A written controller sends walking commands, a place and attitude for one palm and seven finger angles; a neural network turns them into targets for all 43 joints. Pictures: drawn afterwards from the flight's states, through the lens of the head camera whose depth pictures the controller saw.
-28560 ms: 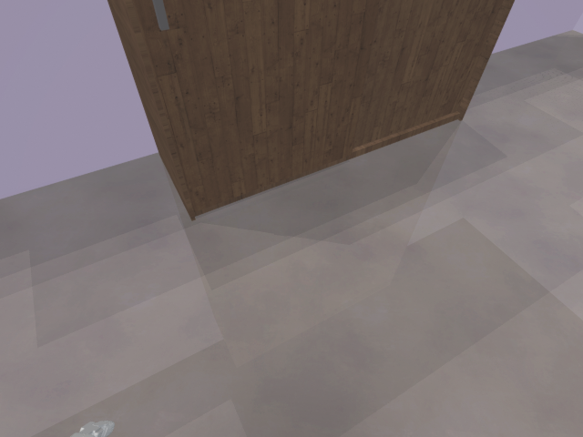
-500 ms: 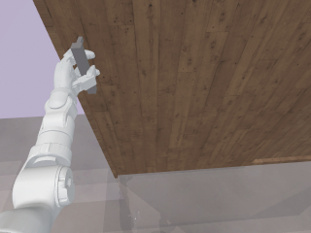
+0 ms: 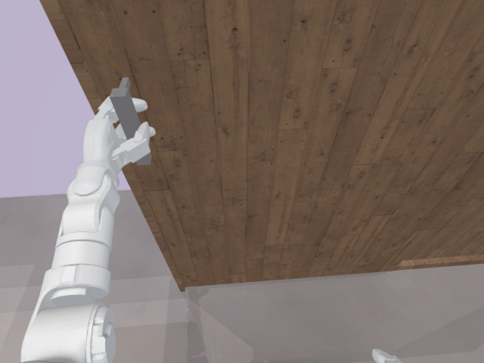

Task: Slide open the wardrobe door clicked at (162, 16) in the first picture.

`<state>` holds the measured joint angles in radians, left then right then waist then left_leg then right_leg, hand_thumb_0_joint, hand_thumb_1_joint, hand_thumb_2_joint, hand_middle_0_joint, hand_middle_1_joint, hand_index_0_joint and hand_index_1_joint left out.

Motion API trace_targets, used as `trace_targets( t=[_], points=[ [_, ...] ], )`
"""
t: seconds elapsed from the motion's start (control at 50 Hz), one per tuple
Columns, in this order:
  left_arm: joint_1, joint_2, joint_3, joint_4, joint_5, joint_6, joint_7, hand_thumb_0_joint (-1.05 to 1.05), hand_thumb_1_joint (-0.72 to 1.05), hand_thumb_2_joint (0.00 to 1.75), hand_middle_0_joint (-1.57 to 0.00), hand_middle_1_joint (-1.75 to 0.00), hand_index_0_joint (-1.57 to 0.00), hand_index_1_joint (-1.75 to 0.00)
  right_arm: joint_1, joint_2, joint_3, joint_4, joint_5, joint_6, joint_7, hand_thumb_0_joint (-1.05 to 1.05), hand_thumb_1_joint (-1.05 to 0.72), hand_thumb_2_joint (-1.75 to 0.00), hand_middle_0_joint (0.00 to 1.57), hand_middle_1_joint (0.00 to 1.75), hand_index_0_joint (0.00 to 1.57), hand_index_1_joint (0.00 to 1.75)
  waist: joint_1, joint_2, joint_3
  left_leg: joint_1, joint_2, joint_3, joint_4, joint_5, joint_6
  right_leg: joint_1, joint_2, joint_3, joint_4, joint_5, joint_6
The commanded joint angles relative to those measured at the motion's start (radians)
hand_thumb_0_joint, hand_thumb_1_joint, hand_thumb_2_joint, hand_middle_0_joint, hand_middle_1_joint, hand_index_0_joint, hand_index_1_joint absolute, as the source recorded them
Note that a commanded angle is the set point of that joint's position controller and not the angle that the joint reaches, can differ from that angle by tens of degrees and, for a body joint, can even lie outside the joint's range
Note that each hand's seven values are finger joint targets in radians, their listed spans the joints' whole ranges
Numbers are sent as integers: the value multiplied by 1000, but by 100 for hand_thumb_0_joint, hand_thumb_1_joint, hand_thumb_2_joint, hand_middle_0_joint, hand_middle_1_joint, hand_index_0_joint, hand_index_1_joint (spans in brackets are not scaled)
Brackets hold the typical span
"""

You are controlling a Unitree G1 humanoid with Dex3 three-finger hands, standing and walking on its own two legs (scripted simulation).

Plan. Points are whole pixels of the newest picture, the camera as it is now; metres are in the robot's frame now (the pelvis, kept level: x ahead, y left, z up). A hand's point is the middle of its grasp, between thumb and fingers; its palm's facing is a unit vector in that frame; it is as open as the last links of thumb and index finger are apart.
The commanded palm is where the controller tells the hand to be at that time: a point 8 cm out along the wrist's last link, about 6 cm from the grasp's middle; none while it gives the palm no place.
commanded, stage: tug the door sideways, standing still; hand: left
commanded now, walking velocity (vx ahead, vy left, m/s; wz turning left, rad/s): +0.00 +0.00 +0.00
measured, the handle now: (135, 122) +0.48 +0.20 +0.15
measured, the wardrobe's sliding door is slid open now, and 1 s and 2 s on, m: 0.00 0.00 0.07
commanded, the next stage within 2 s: step sideways, sliding the door along in 0.86 s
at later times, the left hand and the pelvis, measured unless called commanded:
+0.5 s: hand (146, 140) +0.43 +0.17 +0.15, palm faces +0.17 -0.99 -0.03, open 5.9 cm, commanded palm +0.40 +0.16 +0.15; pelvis -0.03 +0.00 -0.01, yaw +5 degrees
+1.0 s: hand (145, 141) +0.43 +0.17 +0.15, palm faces +0.16 -0.99 -0.06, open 6.0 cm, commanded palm +0.41 +0.19 +0.15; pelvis -0.04 +0.00 -0.01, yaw +5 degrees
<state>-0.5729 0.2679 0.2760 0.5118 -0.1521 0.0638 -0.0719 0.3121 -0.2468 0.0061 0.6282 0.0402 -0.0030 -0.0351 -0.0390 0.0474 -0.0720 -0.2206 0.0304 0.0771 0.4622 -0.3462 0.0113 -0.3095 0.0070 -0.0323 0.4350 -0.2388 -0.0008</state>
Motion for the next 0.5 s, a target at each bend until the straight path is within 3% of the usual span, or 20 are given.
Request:
trace_targets(
  t=[0.0,0.02,0.08,0.12,0.16,0.24,0.36,0.48],
  points=[
    [-494,142,-30,-152,13,-21,-5,0,90,90,-45,-140,-45,-140,2,-126,-41,-81,-9,-26,-23,0,-90,-90,20,30,20,30,-16,-32,-290,79,-1,-47,31,702,-1,193,5,-20,49,612,-21],
    [-582,105,-72,-153,15,-22,1,0,90,90,-45,-140,-45,-140,8,-124,-42,-72,-11,-27,-25,0,-90,-90,20,30,20,30,-38,-6,-283,102,-1,-54,42,710,-2,159,3,-21,47,593,-20],
    [-632,54,-102,-94,20,-26,18,0,90,90,-45,-140,-45,-140,29,-116,-45,-45,-21,-31,-22,0,-90,-90,20,30,20,30,-43,8,-338,134,-6,-67,67,765,-12,126,7,-25,60,597,-19],
    [-666,9,-143,-59,21,-44,21,0,90,90,-45,-140,-45,-140,37,-116,-46,-30,-23,-35,-19,0,-90,-90,20,30,20,30,-53,-22,-341,134,-7,-78,72,752,-16,116,6,-32,65,572,-21],
    [-714,-5,-162,-47,25,-70,24,0,90,90,-45,-140,-45,-140,34,-113,-46,-24,-25,-42,-15,0,-90,-90,20,30,20,30,-56,11,-367,149,-10,-83,79,746,-20,96,6,-29,72,552,-21],
    [-764,-76,-221,44,21,-112,18,0,90,90,-45,-140,-45,-140,40,-114,-43,-13,-24,-56,-9,0,-90,-90,20,30,20,30,-70,-31,-347,130,-10,-101,80,683,-20,58,9,-36,77,485,-22],
    [-861,-137,-275,114,17,-171,21,0,90,90,-45,-140,-45,-140,48,-115,-39,7,-24,-88,1,0,-90,-90,20,30,20,30,-83,17,-346,134,-10,-121,82,584,-32,-9,11,-39,84,373,-25],
    [-920,-209,-330,161,9,-218,30,0,90,90,-45,-140,-45,-140,74,-120,-39,38,-25,-133,12,0,-90,-90,20,30,20,30,-101,0,-342,122,-9,-139,82,510,-40,-53,15,-46,91,304,-26]
  ],
)
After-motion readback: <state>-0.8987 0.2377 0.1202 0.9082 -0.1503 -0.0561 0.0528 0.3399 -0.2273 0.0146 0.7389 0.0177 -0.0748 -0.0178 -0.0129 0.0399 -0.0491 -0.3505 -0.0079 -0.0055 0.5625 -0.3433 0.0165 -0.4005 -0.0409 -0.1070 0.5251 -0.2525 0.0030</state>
